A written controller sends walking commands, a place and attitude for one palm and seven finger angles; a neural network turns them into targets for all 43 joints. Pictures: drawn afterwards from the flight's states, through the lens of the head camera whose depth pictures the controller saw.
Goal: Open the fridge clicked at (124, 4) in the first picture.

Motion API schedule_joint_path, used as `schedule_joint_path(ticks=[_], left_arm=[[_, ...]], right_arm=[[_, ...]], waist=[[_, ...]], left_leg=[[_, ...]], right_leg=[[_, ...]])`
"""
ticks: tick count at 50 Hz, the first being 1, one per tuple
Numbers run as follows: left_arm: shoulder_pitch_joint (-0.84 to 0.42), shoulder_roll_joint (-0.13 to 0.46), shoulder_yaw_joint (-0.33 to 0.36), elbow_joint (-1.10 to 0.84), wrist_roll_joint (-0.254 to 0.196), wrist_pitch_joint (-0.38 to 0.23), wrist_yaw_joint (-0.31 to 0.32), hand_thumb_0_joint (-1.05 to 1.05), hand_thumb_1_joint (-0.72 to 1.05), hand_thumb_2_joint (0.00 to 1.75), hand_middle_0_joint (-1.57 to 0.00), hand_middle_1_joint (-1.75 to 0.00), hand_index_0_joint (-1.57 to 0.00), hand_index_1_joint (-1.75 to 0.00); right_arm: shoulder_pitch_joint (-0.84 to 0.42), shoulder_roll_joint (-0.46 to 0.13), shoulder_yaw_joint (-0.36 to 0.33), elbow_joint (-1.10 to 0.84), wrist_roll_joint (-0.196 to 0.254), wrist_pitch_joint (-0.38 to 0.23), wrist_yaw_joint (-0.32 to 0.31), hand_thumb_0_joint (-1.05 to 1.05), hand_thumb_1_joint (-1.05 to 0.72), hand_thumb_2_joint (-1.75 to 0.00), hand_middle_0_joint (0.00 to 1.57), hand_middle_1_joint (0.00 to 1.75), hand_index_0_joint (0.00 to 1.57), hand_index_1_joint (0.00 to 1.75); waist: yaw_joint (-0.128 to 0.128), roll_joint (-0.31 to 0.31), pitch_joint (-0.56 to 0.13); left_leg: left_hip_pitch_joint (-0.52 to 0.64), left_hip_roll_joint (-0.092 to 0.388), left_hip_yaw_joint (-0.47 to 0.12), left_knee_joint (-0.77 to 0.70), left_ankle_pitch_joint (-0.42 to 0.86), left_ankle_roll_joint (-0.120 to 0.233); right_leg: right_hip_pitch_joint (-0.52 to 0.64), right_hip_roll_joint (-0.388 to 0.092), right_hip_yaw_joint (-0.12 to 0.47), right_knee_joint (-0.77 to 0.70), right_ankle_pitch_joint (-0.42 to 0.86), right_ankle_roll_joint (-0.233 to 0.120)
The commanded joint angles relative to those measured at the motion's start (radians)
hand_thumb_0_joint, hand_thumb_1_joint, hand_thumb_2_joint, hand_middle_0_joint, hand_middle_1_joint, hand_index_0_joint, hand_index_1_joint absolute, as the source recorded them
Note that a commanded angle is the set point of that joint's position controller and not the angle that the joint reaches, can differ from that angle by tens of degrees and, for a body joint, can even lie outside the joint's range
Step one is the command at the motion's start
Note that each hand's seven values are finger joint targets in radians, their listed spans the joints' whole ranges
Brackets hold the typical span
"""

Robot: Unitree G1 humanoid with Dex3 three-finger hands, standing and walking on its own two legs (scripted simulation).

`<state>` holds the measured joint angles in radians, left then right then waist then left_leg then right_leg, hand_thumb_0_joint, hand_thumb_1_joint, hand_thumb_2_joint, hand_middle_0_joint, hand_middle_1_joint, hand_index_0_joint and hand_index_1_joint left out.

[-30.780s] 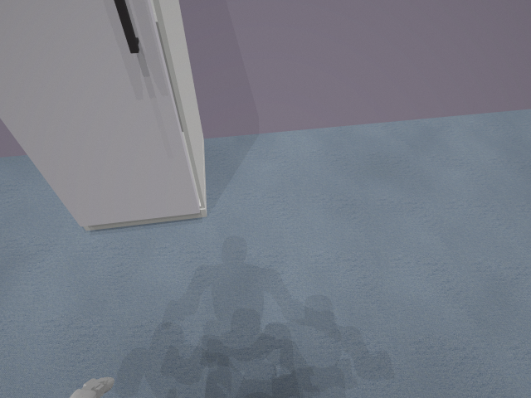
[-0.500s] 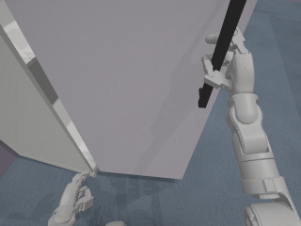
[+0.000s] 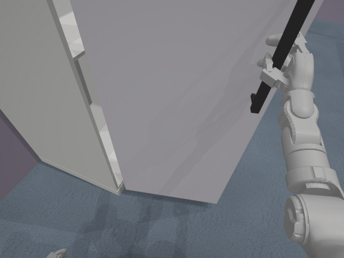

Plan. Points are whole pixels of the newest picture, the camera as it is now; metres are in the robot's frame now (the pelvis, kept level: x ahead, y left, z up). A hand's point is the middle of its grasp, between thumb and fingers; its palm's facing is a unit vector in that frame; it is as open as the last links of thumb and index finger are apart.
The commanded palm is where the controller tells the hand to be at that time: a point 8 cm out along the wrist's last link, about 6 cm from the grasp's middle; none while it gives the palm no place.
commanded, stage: stop walking and hold the door back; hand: right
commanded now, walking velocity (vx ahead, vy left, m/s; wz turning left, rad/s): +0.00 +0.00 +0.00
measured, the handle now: (275, 57) +0.50 -0.16 +0.24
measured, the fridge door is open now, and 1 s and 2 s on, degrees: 76 74 74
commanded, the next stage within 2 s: loosen the grip on the handle in 0.16 s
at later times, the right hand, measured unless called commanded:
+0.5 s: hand (271, 71) +0.45 -0.15 +0.24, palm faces +0.10 +0.99 -0.10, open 9.1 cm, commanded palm +0.42 -0.19 +0.23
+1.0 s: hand (264, 72) +0.46 -0.14 +0.22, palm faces +0.10 +0.99 -0.13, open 14.6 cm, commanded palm +0.43 -0.20 +0.22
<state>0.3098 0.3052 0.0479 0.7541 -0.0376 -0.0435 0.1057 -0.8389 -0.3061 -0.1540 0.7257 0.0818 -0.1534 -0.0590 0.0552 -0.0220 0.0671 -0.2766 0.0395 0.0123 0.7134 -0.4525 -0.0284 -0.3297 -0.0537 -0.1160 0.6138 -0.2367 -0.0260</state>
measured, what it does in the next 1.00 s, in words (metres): stands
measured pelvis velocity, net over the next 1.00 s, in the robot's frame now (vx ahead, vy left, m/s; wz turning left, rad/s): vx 0.02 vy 0.02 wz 0.02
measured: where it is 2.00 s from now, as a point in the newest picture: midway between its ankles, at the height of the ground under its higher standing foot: outside the picture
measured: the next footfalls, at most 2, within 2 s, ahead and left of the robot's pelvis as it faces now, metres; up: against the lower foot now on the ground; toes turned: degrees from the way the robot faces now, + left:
none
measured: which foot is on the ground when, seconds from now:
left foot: down 0.00-1.00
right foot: down 0.00-1.00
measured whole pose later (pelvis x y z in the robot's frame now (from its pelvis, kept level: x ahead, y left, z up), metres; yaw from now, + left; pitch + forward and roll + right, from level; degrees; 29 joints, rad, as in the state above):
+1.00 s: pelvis +0.02 +0.02 +0.01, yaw +1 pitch +3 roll +0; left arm 0.33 0.25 0.00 0.72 -0.02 -0.15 0.03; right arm -0.73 -0.33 -0.22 0.66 0.06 -0.24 0.02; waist 0.06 -0.01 -0.03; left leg -0.32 0.00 0.03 0.57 -0.31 0.01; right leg -0.40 -0.05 -0.07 0.56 -0.22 0.00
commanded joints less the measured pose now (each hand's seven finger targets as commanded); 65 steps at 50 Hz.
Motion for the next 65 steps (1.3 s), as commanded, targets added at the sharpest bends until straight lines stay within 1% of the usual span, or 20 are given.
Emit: schedule_joint_path(ticks=[1, 3, 5, 9, 12, 13, 14, 15, 16, 17, 18, 21, 27, 30, 35, 38, 46, 47, 56, 65], left_arm=[[-0.110, 0.095, -0.002, -0.152, 0.002, -0.052, -0.011, 0.00, 0.90, 0.90, -0.20, -0.30, -0.20, -0.30], [-0.108, 0.069, -0.006, -0.160, 0.002, -0.050, -0.010, 0.00, 0.90, 0.90, -0.20, -0.30, -0.20, -0.30], [-0.116, 0.060, -0.007, -0.151, 0.000, -0.044, -0.006, 0.00, 0.90, 0.90, -0.20, -0.30, -0.20, -0.30], [-0.114, 0.061, -0.017, -0.123, 0.006, -0.050, 0.000, 0.00, 0.90, 0.90, -0.20, -0.30, -0.20, -0.30], [-0.126, 0.074, -0.016, -0.129, 0.007, -0.046, -0.008, 0.00, 0.90, 0.90, -0.20, -0.30, -0.20, -0.30], [-0.089, 0.088, 0.057, -0.153, 0.009, -0.104, -0.048, 0.00, 0.90, 0.90, -0.20, -0.30, -0.20, -0.30], [-0.019, 0.079, 0.003, -0.118, 0.047, -0.179, -0.062, 0.00, 0.90, 0.90, -0.20, -0.30, -0.20, -0.30], [0.022, 0.076, 0.035, -0.108, 0.020, -0.180, -0.065, 0.00, 0.90, 0.90, -0.20, -0.30, -0.20, -0.30], [0.001, 0.086, 0.018, -0.113, 0.028, -0.187, -0.072, 0.00, 0.90, 0.90, -0.20, -0.30, -0.20, -0.30], [-0.017, 0.077, -0.003, -0.126, 0.037, -0.176, -0.083, 0.00, 0.90, 0.90, -0.20, -0.30, -0.20, -0.30], [-0.048, 0.075, 0.000, -0.145, 0.038, -0.176, -0.087, 0.00, 0.90, 0.90, -0.20, -0.30, -0.20, -0.30], [-0.052, 0.084, -0.004, -0.175, 0.026, -0.167, -0.088, 0.00, 0.90, 0.90, -0.20, -0.30, -0.20, -0.30], [-0.066, 0.084, -0.010, -0.190, 0.011, -0.173, -0.080, 0.00, 0.90, 0.90, -0.20, -0.30, -0.20, -0.30], [-0.056, 0.086, -0.010, -0.178, 0.005, -0.184, -0.073, 0.00, 0.90, 0.90, -0.20, -0.30, -0.20, -0.30], [-0.038, 0.094, -0.012, -0.150, 0.010, -0.179, -0.055, 0.00, 0.90, 0.90, -0.20, -0.30, -0.20, -0.30], [-0.029, 0.089, -0.009, -0.140, 0.009, -0.177, -0.056, 0.00, 0.90, 0.90, -0.20, -0.30, -0.20, -0.30], [-0.015, 0.084, -0.001, -0.158, 0.017, -0.160, -0.064, 0.00, 0.90, 0.90, -0.20, -0.30, -0.20, -0.30], [0.004, 0.091, -0.004, -0.137, 0.018, -0.153, -0.062, 0.00, 0.90, 0.90, -0.20, -0.30, -0.20, -0.30], [-0.023, 0.079, -0.003, -0.189, 0.010, -0.115, -0.059, 0.00, 0.90, 0.90, -0.20, -0.30, -0.20, -0.30], [-0.039, 0.084, -0.008, -0.191, -0.004, -0.102, -0.043, 0.00, 0.90, 0.90, -0.20, -0.30, -0.20, -0.30]], right_arm=[[-0.355, -0.178, -0.032, -0.330, -0.025, -0.085, 0.006, 0.00, -0.90, -0.90, 0.45, 1.40, 0.45, 1.40], [-0.373, -0.221, -0.056, -0.308, -0.036, -0.073, 0.001, 0.00, -0.90, -0.90, 0.45, 1.40, 0.45, 1.40], [-0.400, -0.201, -0.037, -0.269, -0.026, -0.063, 0.001, 0.00, -0.90, -0.90, 0.45, 1.40, 0.45, 1.40], [-0.411, -0.184, -0.037, -0.248, -0.033, -0.073, -0.002, 0.00, -0.90, -0.90, 0.45, 1.40, 0.45, 1.40], [-0.402, -0.132, -0.003, -0.199, -0.025, -0.084, 0.008, 0.00, -0.90, -0.90, 0.45, 1.40, 0.45, 1.40], [-1.046, -0.631, -0.299, -0.310, -0.151, -0.096, 0.023, 0.00, -0.90, -0.90, 0.45, 1.40, 0.45, 1.40], [-0.848, -0.328, -0.144, -0.012, -0.152, -0.043, 0.058, 0.00, -0.78, -0.84, 0.45, 1.40, 0.45, 1.40], [-0.522, -0.175, -0.173, 0.036, -0.107, -0.023, 0.083, 0.00, -0.66, -0.78, 0.45, 1.40, 0.45, 1.40], [-0.411, -0.148, -0.158, 0.017, -0.066, -0.032, 0.101, 0.00, -0.54, -0.73, 0.45, 1.40, 0.45, 1.40], [-0.476, -0.139, -0.137, -0.147, -0.012, -0.072, 0.097, 0.00, -0.42, -0.67, 0.45, 1.40, 0.45, 1.40], [-0.504, -0.126, -0.106, -0.189, -0.015, -0.097, 0.084, 0.00, -0.30, -0.61, 0.45, 1.40, 0.45, 1.40], [-0.425, -0.129, -0.076, -0.148, -0.054, -0.150, 0.038, 0.00, 0.07, -0.43, 0.45, 1.40, 0.45, 1.40], [-0.509, -0.180, -0.043, -0.212, -0.079, -0.183, 0.019, 0.00, 0.55, -0.20, 0.40, 1.33, 0.40, 1.33], [-0.494, -0.144, -0.009, -0.207, -0.063, -0.162, 0.021, 0.00, 0.55, -0.20, 0.36, 1.28, 0.36, 1.28], [-0.503, -0.238, -0.082, -0.217, -0.030, -0.161, 0.037, 0.00, 0.55, -0.20, 0.29, 1.20, 0.29, 1.20], [-0.475, -0.223, -0.077, -0.228, -0.017, -0.156, 0.049, 0.00, 0.55, -0.20, 0.25, 1.15, 0.25, 1.15], [-0.348, -0.237, -0.120, -0.339, -0.006, -0.151, 0.063, 0.00, 0.55, -0.20, 0.25, 1.15, 0.25, 1.15], [-0.393, -0.267, -0.128, -0.270, -0.019, -0.148, 0.059, 0.00, 0.55, -0.20, 0.25, 1.15, 0.25, 1.15], [-0.254, -0.305, -0.186, -0.368, 0.007, -0.148, 0.115, 0.00, 0.55, -0.20, 0.25, 1.15, 0.25, 1.15], [-0.265, -0.285, -0.153, -0.410, 0.052, -0.120, 0.193, 0.00, 0.55, -0.20, 0.25, 1.15, 0.25, 1.15]], waist=[[-0.057, -0.090, -0.322], [-0.044, 0.084, -0.322], [-0.057, 0.229, -0.261], [-0.056, 0.155, -0.326], [-0.060, -0.035, -0.338], [-0.086, 0.234, -0.285], [0.066, 0.286, -0.610], [-0.012, 0.218, -0.628], [-0.055, -0.150, -0.592], [-0.056, -0.255, -0.570], [-0.033, -0.163, -0.492], [0.006, 0.136, -0.320], [0.007, -0.049, -0.360], [0.011, -0.012, -0.340], [0.010, 0.063, -0.345], [0.003, -0.002, -0.372], [-0.027, 0.048, -0.429], [0.004, 0.065, -0.387], [-0.047, 0.029, -0.447], [-0.021, 0.006, -0.409]], left_leg=[[0.153, 0.005, 0.007, -0.245, 0.186, 0.014], [0.173, 0.129, -0.142, -0.313, 0.305, 0.056], [0.141, 0.220, -0.260, -0.362, 0.358, 0.114], [0.171, 0.147, -0.108, -0.233, 0.568, 0.068], [0.045, 0.011, -0.011, -0.197, 0.270, 0.003], [0.085, 0.042, -0.135, -0.308, 0.480, 0.026], [0.041, -0.063, 0.016, -0.123, 0.700, 0.078], [-0.038, -0.049, 0.047, -0.110, 0.596, 0.067], [-0.103, -0.020, 0.032, -0.136, 0.478, 0.070], [-0.126, -0.029, 0.031, -0.184, 0.371, 0.064], [-0.137, -0.035, 0.025, -0.206, 0.352, 0.067], [-0.127, -0.047, 0.033, -0.225, 0.268, 0.057], [-0.173, -0.046, 0.002, -0.215, 0.140, 0.061], [-0.169, -0.050, 0.001, -0.234, 0.124, 0.058], [-0.098, -0.052, -0.013, -0.266, 0.149, 0.045], [-0.091, -0.053, -0.012, -0.263, 0.204, 0.048], [-0.002, -0.057, -0.007, -0.235, 0.417, 0.043], [-0.036, -0.056, -0.010, -0.239, 0.415, 0.035], [0.049, -0.054, -0.015, -0.216, 0.556, 0.038], [-0.014, -0.058, -0.007, -0.229, 0.525, 0.036]], right_leg=[[0.114, -0.165, 0.192, -0.113, 0.196, -0.063], [0.038, -0.048, 0.066, -0.018, 0.061, 0.018], [-0.014, 0.000, 0.095, 0.058, -0.111, 0.042], [0.121, -0.021, 0.112, -0.093, 0.185, 0.025], [0.223, -0.153, 0.240, -0.160, 0.296, -0.039], [0.191, -0.091, 0.144, -0.037, 0.300, -0.067], [0.226, 0.041, 0.109, -0.173, 0.483, -0.017], [0.311, 0.016, 0.118, -0.109, 0.532, 0.014], [0.414, 0.010, 0.106, -0.084, 0.588, 0.062], [0.478, 0.005, 0.137, -0.097, 0.532, 0.085], [0.433, -0.005, 0.139, -0.102, 0.394, 0.064], [0.203, -0.009, 0.142, -0.138, 0.110, 0.014], [0.192, 0.011, 0.139, -0.159, -0.129, 0.015], [0.170, 0.016, 0.132, -0.159, -0.151, 0.009], [0.117, 0.030, 0.089, -0.132, -0.057, -0.006], [0.149, 0.036, 0.084, -0.118, 0.007, -0.006], [0.163, 0.043, 0.071, -0.092, 0.192, -0.014], [0.142, 0.043, 0.073, -0.087, 0.175, -0.016], [0.159, 0.051, 0.055, -0.077, 0.269, -0.018], [0.199, 0.051, 0.073, -0.069, 0.255, -0.018]])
